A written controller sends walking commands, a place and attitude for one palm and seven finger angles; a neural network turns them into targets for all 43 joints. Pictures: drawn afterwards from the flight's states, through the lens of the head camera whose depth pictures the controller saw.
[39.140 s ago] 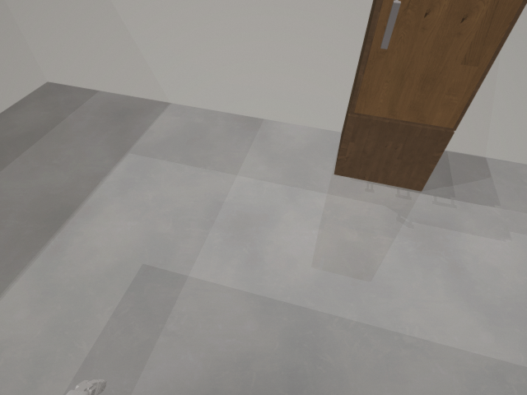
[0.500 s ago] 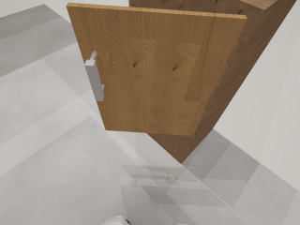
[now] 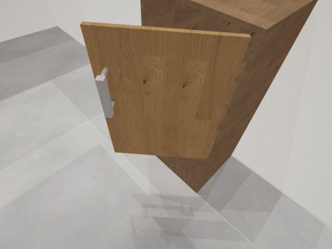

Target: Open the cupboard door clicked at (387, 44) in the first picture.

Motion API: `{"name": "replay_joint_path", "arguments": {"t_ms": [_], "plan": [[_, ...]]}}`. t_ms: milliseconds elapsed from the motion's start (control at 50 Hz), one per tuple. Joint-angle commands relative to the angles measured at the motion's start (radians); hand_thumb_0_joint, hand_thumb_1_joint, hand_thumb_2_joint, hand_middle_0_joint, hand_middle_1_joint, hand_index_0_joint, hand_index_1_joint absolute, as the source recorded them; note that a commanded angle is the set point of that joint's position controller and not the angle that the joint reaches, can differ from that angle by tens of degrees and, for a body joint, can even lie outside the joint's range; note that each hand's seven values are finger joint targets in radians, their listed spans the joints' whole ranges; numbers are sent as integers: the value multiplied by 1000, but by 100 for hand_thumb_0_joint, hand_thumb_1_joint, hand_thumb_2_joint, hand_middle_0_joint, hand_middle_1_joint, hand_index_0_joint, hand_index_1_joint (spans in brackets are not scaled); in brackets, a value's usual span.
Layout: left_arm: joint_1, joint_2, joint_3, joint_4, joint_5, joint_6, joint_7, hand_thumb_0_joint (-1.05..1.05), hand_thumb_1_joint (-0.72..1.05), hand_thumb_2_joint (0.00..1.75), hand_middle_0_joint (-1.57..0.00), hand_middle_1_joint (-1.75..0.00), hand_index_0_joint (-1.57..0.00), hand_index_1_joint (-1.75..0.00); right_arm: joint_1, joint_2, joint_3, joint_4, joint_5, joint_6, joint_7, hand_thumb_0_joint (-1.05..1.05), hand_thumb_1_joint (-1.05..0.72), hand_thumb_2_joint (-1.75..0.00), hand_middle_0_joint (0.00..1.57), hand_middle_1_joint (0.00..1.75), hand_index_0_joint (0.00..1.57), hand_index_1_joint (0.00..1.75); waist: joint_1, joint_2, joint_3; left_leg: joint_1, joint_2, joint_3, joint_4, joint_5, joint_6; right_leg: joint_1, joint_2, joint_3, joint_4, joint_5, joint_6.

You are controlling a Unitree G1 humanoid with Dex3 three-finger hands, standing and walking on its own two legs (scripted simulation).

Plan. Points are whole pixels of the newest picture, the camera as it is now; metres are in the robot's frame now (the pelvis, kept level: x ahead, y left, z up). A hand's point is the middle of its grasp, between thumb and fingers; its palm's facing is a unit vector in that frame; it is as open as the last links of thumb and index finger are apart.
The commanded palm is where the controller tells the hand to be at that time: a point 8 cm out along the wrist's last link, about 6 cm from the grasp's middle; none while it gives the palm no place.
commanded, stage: come to a stop and stand still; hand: left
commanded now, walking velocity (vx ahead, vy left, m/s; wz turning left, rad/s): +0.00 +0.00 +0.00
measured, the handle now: (107, 93) +0.53 +0.22 +0.05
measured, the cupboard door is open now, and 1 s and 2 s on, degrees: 42 42 42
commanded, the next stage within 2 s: look again from close up in 0.06 s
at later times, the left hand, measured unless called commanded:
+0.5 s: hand out of the picture +0.00 +0.19 -0.17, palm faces +0.01 -0.98 -0.21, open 7.4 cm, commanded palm none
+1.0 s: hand (88, 210) +0.20 +0.20 -0.02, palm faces +0.24 -0.97 -0.07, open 7.6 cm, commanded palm +0.12 +0.25 -0.05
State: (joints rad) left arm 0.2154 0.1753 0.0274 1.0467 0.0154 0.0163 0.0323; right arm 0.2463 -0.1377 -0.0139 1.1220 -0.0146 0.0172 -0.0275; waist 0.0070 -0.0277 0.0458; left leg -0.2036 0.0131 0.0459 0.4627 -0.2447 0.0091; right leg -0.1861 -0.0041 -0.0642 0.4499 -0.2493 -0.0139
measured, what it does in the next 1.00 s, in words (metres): stands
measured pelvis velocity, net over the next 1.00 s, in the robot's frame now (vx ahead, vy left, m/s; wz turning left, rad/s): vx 0.00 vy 0.00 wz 0.02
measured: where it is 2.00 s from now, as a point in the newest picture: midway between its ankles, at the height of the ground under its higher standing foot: outside the picture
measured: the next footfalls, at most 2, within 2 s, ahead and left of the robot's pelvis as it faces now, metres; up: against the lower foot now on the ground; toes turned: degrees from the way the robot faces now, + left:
none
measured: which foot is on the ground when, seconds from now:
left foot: down 0.00-1.00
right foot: down 0.00-1.00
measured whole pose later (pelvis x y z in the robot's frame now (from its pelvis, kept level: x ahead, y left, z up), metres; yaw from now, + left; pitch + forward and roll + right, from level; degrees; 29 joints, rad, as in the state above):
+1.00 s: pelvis +0.00 +0.00 -0.02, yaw +1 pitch +4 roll +1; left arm 0.38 0.16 0.11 0.19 -0.17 -0.25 0.01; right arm 0.26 -0.22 -0.01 0.77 0.01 -0.25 -0.04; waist -0.03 0.01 -0.06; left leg -0.39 -0.02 0.04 0.66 -0.33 0.02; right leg -0.38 -0.04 -0.07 0.68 -0.36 -0.01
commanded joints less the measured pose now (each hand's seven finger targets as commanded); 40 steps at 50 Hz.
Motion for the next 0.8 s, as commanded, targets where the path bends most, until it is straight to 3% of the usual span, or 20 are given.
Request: {"name": "replay_joint_path", "arguments": {"t_ms": [0,20,60,120,140,220,320,360,460,720,760,780], "plan": [[167,108,-8,24,7,-43,43,0,90,90,-20,-30,-20,-30,-43,-149,-17,-103,12,-44,2,0,-90,-90,20,30,20,30,31,87,-14,-13,95,-49,73,169,-16,-5,-158,147,-80,401,-5],[90,153,-6,-25,-2,-54,32,0,90,90,-20,-30,-20,-30,36,-94,-8,-120,5,-33,11,0,-90,-90,20,30,20,30,-36,98,-72,-24,54,-54,39,-39,-15,-20,-188,176,-100,83,-48],[54,141,-8,-50,3,-59,16,0,90,90,-20,-30,-20,-30,73,-95,-3,-132,-6,-34,19,0,-90,-90,20,30,20,30,-39,57,-36,-19,54,-63,20,-7,-5,-91,-153,133,-88,-70,-58],[80,101,-18,-44,1,-48,7,0,90,90,-20,-30,-20,-30,78,-118,0,-148,-3,-39,15,0,-90,-90,20,30,20,30,-26,18,33,-89,76,-114,-53,-19,25,-98,-96,101,-63,-128,-35],[84,99,-19,-42,3,-47,6,0,90,90,-20,-30,-20,-30,72,-114,2,-150,-4,-43,14,0,-90,-90,20,30,20,30,-20,50,55,-103,77,-121,-73,-5,29,-93,-93,94,-56,-93,-35],[115,91,-22,-30,0,-42,3,0,90,90,-20,-30,-20,-30,71,-136,4,-147,-2,-46,12,0,-90,-90,20,30,20,30,-9,20,48,-113,78,-136,-118,-80,36,-67,-87,92,-47,-100,-26],[121,98,-22,-23,-1,-44,2,0,90,90,-20,-30,-20,-30,73,-143,8,-121,-1,-50,12,0,-90,-90,20,30,20,30,-7,1,37,-85,75,-126,-132,-50,36,-57,-95,97,-55,-67,-23],[125,98,-23,-20,-1,-44,2,0,90,90,-20,-30,-20,-30,67,-143,9,-110,0,-52,11,0,-90,-90,20,30,20,30,-3,22,32,-77,76,-124,-135,-32,38,-47,-97,95,-54,-43,-21],[118,109,-21,-8,-1,-47,3,0,90,90,-20,-30,-20,-30,59,-145,10,-88,2,-59,8,0,-90,-90,20,30,20,30,-2,19,7,-38,79,-105,-117,81,36,-20,-106,95,-56,43,-18],[96,117,-21,17,-2,-45,2,0,90,90,-20,-30,-20,-30,19,-146,10,-47,3,-56,4,0,-90,-90,20,30,20,30,1,34,5,6,83,-92,-120,133,28,-5,-115,99,-80,93,-15],[90,121,-18,17,-1,-46,2,0,90,90,-20,-30,-20,-30,19,-148,10,-45,3,-58,3,0,-90,-90,20,30,20,30,1,24,-5,9,84,-94,-115,167,28,14,-115,96,-74,130,-14],[165,101,-23,50,10,-56,44,0,90,90,-20,-30,-20,-30,-20,-160,4,-98,14,-60,6,0,-90,-90,20,30,20,30,14,34,-12,-1,110,-64,69,332,2,-10,-150,130,-51,411,-5]]}}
